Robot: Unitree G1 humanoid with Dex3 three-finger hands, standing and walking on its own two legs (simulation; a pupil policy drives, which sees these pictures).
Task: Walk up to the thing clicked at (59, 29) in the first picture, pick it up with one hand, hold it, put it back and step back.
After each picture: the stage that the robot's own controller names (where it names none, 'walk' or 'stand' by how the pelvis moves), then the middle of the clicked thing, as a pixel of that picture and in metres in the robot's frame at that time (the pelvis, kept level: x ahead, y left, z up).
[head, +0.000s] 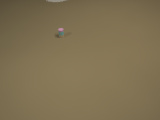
stand; (61, 33) +1.67 +0.33 -0.72
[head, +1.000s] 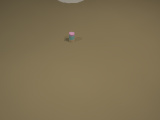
walk; (71, 37) +1.54 +0.18 -0.70
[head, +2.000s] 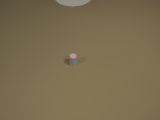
walk; (73, 59) +1.01 +0.13 -0.70
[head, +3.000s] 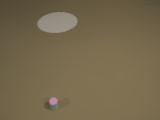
walk; (53, 104) +0.63 +0.22 -0.71
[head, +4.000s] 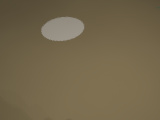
stand; out of the picture +0.43 +0.21 -0.71
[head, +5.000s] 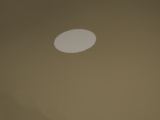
stand; out of the picture +0.39 +0.20 -0.72
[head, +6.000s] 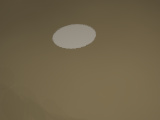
stand; out of the picture +0.36 +0.20 -0.71
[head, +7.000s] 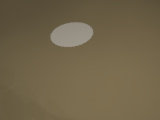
stand; out of the picture +0.38 +0.22 -0.72
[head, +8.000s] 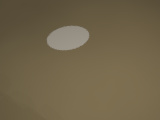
stand; out of the picture +0.38 +0.22 -0.73
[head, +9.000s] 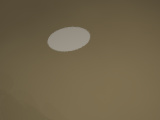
stand; out of the picture +0.36 +0.23 -0.73
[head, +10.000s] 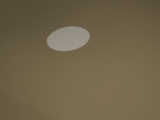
stand; out of the picture +0.36 +0.23 -0.73
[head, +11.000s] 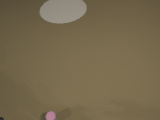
go down; (51, 118) +0.39 +0.22 -0.66
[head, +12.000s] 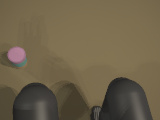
go down; (18, 58) +0.46 +0.24 -0.29
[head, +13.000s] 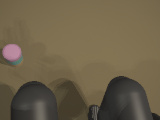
close in; (14, 56) +0.45 +0.25 -0.28
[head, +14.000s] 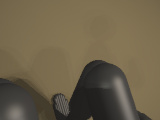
close in; out of the picture +0.44 +0.29 -0.22
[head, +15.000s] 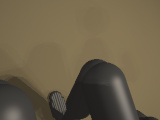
close; out of the picture +0.43 +0.29 -0.23
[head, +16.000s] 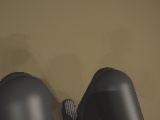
lift; out of the picture +0.38 +0.26 -0.18
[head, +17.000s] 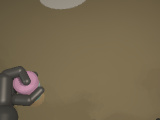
lift; (30, 90) +0.33 +0.19 +0.00
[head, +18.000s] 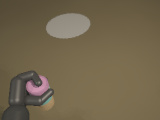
hold; (41, 94) +0.33 +0.17 +0.00
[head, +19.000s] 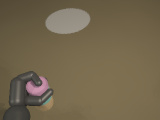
hold; (41, 94) +0.33 +0.17 -0.02
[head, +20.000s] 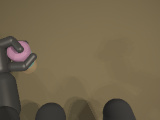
crouch; (23, 58) +0.44 +0.21 -0.08
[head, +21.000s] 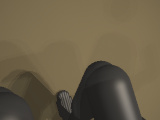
lower; out of the picture +0.44 +0.29 -0.23
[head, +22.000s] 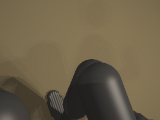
lower; out of the picture +0.43 +0.30 -0.23
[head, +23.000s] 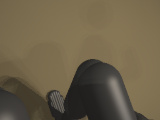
lower; out of the picture +0.44 +0.30 -0.23
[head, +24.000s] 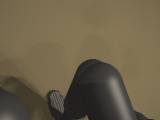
lower; out of the picture +0.44 +0.31 -0.23
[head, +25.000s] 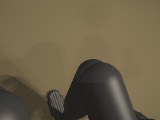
loosen; out of the picture +0.44 +0.31 -0.23
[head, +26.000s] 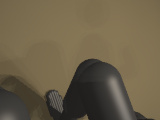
withdraw; out of the picture +0.43 +0.29 -0.23
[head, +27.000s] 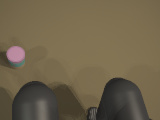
walk; (16, 58) +0.45 +0.25 -0.29
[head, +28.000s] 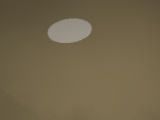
stand; out of the picture +0.38 +0.19 -0.65
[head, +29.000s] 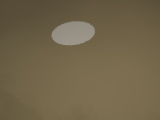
stand; out of the picture +0.40 +0.19 -0.67
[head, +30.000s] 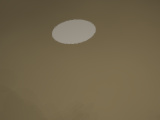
stand; out of the picture +0.38 +0.19 -0.67
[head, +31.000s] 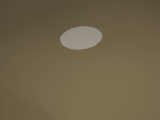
stand; out of the picture +0.41 +0.19 -0.72
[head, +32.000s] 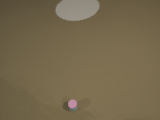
walk; (72, 106) +0.48 +0.12 -0.71
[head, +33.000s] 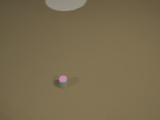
walk; (63, 82) +0.70 +0.14 -0.70
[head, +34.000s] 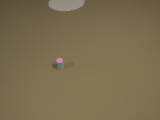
stand; (60, 64) +1.00 +0.26 -0.70
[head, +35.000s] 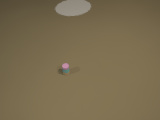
stand; (65, 69) +0.98 +0.21 -0.72
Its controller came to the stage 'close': yes
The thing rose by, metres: 0.71
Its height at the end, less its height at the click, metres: +0.00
